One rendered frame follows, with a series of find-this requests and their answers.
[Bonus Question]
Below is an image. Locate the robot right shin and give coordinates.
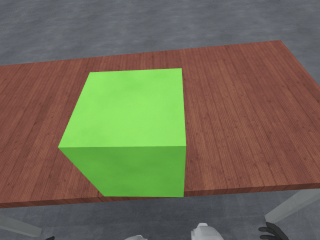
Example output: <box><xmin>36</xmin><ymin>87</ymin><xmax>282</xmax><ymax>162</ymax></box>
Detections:
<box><xmin>197</xmin><ymin>223</ymin><xmax>208</xmax><ymax>227</ymax></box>

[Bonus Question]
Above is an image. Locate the robot right thigh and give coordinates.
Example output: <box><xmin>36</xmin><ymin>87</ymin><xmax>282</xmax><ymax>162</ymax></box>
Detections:
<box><xmin>191</xmin><ymin>225</ymin><xmax>224</xmax><ymax>240</ymax></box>

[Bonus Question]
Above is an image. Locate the table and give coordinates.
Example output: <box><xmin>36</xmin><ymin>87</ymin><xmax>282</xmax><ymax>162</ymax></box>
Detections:
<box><xmin>0</xmin><ymin>40</ymin><xmax>320</xmax><ymax>237</ymax></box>

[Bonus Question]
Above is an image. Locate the right robot hand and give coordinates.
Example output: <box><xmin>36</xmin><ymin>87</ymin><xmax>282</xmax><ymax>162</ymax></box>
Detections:
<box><xmin>258</xmin><ymin>222</ymin><xmax>289</xmax><ymax>240</ymax></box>

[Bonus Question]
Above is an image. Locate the carton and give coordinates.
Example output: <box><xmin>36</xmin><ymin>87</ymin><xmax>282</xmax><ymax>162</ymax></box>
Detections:
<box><xmin>58</xmin><ymin>68</ymin><xmax>186</xmax><ymax>197</ymax></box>

